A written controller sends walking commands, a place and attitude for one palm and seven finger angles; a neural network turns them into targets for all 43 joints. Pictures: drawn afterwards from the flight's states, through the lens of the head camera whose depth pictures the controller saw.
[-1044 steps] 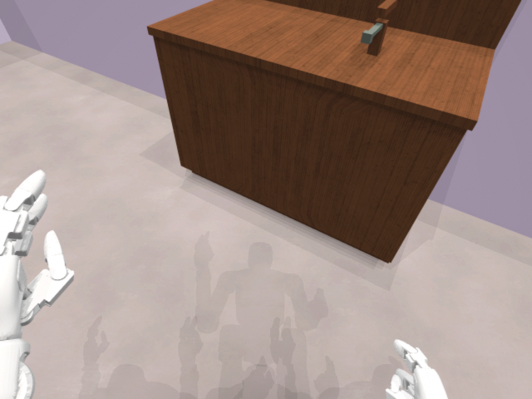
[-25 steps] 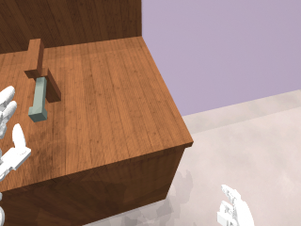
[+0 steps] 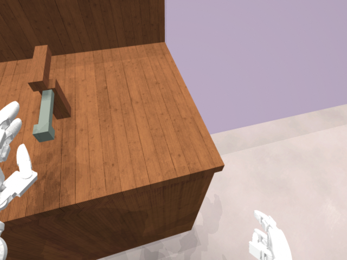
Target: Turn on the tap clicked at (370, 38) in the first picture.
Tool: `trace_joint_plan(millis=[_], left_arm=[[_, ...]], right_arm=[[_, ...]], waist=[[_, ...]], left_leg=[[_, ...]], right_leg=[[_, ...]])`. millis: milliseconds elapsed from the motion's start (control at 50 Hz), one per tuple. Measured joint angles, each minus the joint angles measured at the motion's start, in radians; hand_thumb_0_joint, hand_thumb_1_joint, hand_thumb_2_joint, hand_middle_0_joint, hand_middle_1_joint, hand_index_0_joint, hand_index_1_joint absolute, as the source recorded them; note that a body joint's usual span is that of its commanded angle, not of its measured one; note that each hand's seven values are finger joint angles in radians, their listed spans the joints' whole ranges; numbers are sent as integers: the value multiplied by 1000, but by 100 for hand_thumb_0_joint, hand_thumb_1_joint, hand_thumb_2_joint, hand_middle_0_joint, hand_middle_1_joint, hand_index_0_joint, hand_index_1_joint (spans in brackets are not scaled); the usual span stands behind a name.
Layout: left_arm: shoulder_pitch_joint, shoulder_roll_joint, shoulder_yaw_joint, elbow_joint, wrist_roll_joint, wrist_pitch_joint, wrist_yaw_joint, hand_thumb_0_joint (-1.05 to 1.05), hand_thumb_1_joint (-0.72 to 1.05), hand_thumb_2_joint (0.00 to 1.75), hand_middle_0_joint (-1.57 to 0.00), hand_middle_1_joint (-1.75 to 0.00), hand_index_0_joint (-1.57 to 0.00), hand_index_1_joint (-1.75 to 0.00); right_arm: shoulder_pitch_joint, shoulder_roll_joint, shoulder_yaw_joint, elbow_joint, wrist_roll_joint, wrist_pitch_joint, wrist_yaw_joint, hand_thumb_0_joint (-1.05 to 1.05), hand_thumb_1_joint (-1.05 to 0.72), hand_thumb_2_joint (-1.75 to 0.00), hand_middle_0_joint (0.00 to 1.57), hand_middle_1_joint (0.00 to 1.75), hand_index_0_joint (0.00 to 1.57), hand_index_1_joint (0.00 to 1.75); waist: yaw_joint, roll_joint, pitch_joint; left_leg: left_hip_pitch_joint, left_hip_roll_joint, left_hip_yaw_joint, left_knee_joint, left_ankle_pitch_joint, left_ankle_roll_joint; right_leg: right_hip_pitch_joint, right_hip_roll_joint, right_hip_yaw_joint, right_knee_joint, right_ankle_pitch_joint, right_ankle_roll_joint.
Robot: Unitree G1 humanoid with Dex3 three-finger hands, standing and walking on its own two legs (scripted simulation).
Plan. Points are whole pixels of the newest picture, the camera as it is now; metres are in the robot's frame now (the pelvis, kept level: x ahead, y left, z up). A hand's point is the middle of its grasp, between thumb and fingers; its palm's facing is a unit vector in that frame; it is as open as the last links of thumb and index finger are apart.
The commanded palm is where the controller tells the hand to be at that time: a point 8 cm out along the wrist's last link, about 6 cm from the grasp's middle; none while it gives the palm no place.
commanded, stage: shuffle to correct the standing spot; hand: left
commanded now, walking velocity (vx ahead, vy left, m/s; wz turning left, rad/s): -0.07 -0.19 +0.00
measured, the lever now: (44, 132) +0.33 +0.29 +0.13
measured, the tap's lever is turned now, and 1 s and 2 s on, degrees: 0 0 0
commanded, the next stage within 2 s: come to a stop and stand still in 0.82 s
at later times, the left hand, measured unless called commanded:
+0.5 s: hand (36, 176) +0.22 +0.24 +0.16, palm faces +0.33 -0.85 -0.40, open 7.4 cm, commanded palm +0.16 +0.28 +0.18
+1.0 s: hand (25, 169) +0.22 +0.25 +0.18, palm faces +0.35 -0.80 -0.49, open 7.4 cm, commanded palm +0.16 +0.27 +0.18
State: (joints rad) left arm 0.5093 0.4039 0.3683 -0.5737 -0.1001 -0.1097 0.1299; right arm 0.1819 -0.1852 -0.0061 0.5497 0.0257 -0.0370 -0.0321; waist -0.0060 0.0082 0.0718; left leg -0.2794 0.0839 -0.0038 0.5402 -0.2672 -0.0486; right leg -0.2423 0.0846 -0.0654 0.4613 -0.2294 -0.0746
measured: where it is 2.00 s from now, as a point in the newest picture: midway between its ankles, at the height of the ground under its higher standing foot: outside the picture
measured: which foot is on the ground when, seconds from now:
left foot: down 0.00-1.00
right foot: down 0.00-1.00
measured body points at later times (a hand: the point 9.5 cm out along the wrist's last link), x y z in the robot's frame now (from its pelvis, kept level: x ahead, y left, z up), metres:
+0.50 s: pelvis +0.00 +0.00 +0.00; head +0.03 +0.00 +0.45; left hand +0.19 +0.28 +0.18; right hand +0.17 -0.24 -0.09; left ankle +0.01 +0.15 -0.74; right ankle +0.01 -0.07 -0.74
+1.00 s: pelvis -0.01 -0.01 +0.00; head +0.03 +0.00 +0.45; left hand +0.20 +0.29 +0.20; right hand +0.17 -0.24 -0.09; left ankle +0.01 +0.15 -0.73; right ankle +0.01 -0.07 -0.74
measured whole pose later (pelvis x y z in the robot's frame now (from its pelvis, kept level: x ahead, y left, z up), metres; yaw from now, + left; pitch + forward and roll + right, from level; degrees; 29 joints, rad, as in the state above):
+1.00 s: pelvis -0.01 -0.01 +0.00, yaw +0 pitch +0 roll -1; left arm 0.37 0.48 0.39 -0.49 -0.05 -0.14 0.07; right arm 0.21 -0.19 -0.03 0.58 0.01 -0.10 -0.05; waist 0.06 0.00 0.06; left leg -0.29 0.09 0.01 0.55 -0.25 -0.04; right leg -0.26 0.09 -0.06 0.48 -0.23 -0.08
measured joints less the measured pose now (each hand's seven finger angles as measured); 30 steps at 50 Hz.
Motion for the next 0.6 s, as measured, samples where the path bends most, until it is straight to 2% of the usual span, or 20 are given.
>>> trace_joint_plan(millis=[340, 600], left_arm=[[-1, -3, 3, 1, -3, 4, 4, 1, 89, 89, -21, -30, -21, -30], [13, 0, -4, -10, -4, 3, 6, 1, 88, 89, -21, -30, -21, -30]], right_arm=[[1, -11, -4, -1, 3, 10, -4, 2, -90, -90, 20, 30, 20, 30], [14, -11, -6, 6, 1, 9, -6, 2, -90, -90, 20, 30, 20, 30]], waist=[[6, 4, -7], [-5, -1, -8]], left_leg=[[-3, 2, 3, 7, -4, -1], [-8, 0, 2, 10, -4, -1]], right_leg=[[-8, 1, 3, 13, -5, -1], [-13, -1, 1, 18, -8, -2]])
